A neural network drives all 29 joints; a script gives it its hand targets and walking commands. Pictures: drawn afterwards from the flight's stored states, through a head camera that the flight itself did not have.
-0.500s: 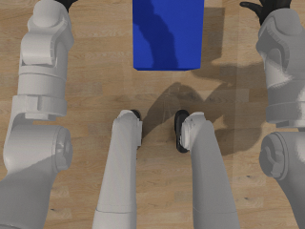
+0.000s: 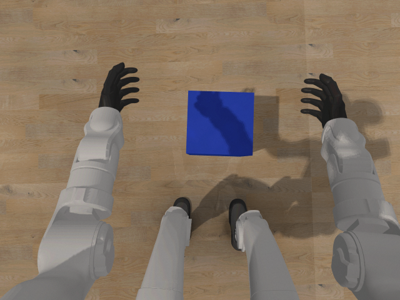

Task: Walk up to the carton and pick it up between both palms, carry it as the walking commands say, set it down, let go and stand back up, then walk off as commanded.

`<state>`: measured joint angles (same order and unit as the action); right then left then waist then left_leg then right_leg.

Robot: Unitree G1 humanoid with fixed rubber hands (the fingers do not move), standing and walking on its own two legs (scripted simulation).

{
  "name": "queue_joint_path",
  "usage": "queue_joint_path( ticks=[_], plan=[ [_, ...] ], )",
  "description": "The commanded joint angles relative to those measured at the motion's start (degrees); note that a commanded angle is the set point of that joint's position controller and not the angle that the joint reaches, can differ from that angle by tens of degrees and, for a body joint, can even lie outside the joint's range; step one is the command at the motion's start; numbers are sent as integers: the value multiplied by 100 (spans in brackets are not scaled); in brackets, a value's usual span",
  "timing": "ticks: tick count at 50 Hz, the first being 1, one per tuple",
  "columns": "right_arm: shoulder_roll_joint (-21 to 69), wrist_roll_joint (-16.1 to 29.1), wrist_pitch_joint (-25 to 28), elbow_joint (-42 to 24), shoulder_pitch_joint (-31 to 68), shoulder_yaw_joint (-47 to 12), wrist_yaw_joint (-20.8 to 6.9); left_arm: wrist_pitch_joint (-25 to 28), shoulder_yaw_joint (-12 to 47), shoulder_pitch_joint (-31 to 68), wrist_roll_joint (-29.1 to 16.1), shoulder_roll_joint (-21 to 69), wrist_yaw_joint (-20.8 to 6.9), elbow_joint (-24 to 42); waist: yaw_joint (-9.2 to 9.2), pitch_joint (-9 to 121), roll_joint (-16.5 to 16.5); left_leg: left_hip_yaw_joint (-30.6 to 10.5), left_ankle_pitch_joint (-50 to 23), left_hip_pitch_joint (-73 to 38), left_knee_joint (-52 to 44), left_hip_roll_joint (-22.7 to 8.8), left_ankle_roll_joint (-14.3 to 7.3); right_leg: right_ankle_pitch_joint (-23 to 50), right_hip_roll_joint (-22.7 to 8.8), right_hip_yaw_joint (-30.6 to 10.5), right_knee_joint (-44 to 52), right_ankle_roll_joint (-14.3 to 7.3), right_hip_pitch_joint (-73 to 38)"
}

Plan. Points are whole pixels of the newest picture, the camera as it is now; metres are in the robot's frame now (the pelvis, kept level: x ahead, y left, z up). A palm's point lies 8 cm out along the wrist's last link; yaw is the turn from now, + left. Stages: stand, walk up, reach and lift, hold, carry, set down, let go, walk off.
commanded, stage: let go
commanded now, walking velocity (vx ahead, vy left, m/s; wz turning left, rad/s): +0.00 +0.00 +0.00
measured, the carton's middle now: (217, 128) +0.47 -0.02 -0.56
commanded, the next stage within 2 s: stand in 1.12 s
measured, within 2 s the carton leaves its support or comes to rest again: neither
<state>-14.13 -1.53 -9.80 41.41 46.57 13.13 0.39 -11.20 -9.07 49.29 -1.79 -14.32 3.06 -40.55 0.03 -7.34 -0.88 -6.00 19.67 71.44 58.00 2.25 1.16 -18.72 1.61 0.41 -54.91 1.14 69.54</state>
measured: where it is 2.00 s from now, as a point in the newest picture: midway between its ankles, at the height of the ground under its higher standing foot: (208, 232)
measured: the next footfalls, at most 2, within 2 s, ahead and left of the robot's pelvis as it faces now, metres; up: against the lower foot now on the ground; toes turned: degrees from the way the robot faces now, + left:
none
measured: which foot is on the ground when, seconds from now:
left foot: down 0.00-1.00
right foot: down 0.00-1.00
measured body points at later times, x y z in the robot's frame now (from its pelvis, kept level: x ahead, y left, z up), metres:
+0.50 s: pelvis +0.05 +0.00 +0.07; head +0.16 +0.02 +0.50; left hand +0.27 +0.24 -0.03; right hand +0.28 -0.23 -0.02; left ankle +0.05 +0.12 -0.65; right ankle +0.05 -0.13 -0.65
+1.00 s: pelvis +0.06 +0.00 +0.08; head +0.08 +0.00 +0.53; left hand +0.22 +0.24 +0.00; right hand +0.24 -0.24 +0.00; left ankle +0.05 +0.12 -0.65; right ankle +0.05 -0.13 -0.65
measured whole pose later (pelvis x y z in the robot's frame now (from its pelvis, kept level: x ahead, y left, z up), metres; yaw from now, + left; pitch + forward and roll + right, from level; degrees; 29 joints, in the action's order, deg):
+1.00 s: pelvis +0.06 +0.00 +0.08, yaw +2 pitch -1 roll -1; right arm -11.0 -1.0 -8.5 27.4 -10.8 5.6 -5.6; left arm -8.5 -5.1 -12.6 -1.8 -10.9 -4.5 -24.9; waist 0.0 -3.3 -0.7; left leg -6.1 16.4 12.4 29.6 1.7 -0.1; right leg -15.6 0.6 0.1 -26.7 0.7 10.4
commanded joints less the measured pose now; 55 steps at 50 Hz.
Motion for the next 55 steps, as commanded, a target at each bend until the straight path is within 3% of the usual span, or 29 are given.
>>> queue_joint_path(
  ticks=[1,6,8,11,15,16,18,25,27,33,35,36,37,45,48,52,55],
  plan=[
    [-810,168,435,-1909,-797,-128,-220,435,-206,-512,505,-509,14,1731,298,7182,90,532,-3554,-3821,-769,176,24,3580,188,-64,507,44,-3696],
    [-359,245,580,-1601,-1759,-564,-468,598,44,-1568,341,-230,-243,1387,191,5560,204,536,-2970,-3041,-1265,120,-36,3701,19,-261,927,18,-4085],
    [-274,192,633,-1519,-2430,-613,-505,696,124,-2139,303,-183,-349,1455,248,5592,290,578,-2824,-2997,-1424,152,-1,4024,0,-331,1044,17,-4692],
    [-195,228,759,-1644,-3175,-678,-530,843,146,-2937,370,-149,-375,1574,155,5516,210,561,-2959,-3388,-1658,168,13,4416,6,-371,1179,50,-5218],
    [-198,133,931,-1890,-4069,-624,-488,980,241,-3855,461,-115,-432,1671,229,4903,408,575,-2651,-4040,-2033,181,-60,4030,42,-306,1573,132,-5455],
    [-233,117,982,-2084,-4278,-605,-499,1033,238,-4065,494,-135,-429,1863,199,4827,313,568,-2770,-4269,-2104,190,-41,4032,64,-289,1651,118,-5501],
    [-211,113,1059,-2286,-4598,-691,-469,1087,323,-4476,518,-91,-466,1866,235,4373,427,565,-2578,-4562,-2300,182,-78,3736,69,-237,1877,153,-5589],
    [-237,167,1011,-2452,-5577,-975,-522,1090,641,-5468,450,-38,-578,2366,202,2448,21,597,-1711,-5806,-2982,116,13,1613,108,-3,2725,72,-5496],
    [-328,148,939,-2461,-5523,-1028,-544,1021,663,-5504,342,-109,-617,2378,223,1711,98,610,-1138,-5802,-3165,72,10,1014,101,15,2894,37,-5443],
    [-514,106,601,-2503,-5426,-985,-611,698,682,-5655,186,-203,-749,2411,150,737,-19,642,-127,-5915,-3696,-57,47,261,120,91,3146,-4,-6142],
    [-527,72,511,-2498,-5541,-967,-599,629,675,-5725,179,-262,-783,2506,185,744,-29,636,-242,-5942,-3721,-36,54,437,130,58,3170,1,-6391],
    [-522,38,493,-2604,-5547,-941,-609,611,613,-5737,244,-336,-780,2590,85,826,56,631,-326,-6043,-3711,-32,45,483,132,64,3167,9,-6492],
    [-511,54,463,-2561,-5550,-977,-601,578,683,-5740,188,-300,-811,2553,133,714,56,668,-385,-6028,-3703,-7,57,527,131,40,3215,12,-6505],
    [-477,6,271,-2460,-5534,-1000,-594,390,624,-5908,380,-366,-807,2417,-60,572,207,681,-850,-6259,-3599,64,-5,741,108,-21,3248,67,-6562],
    [-478,-14,247,-2497,-5704,-964,-541,431,552,-6053,440,-445,-781,2414,-47,842,309,679,-1277,-6462,-3482,92,-33,1134,88,-66,3187,116,-6607],
    [-464,34,192,-2657,-5666,-1027,-419,668,571,-6007,341,-516,-674,2399,-205,1411,183,666,-2201,-6746,-3161,74,-58,1957,124,-93,2873,111,-6613],
    [-528,18,108,-2675,-5710,-1028,-293,809,580,-6124,234,-524,-558,2224,-297,1630,128,667,-2639,-6958,-2971,29,-38,2128,214,-149,2710,67,-6424]
  ],
)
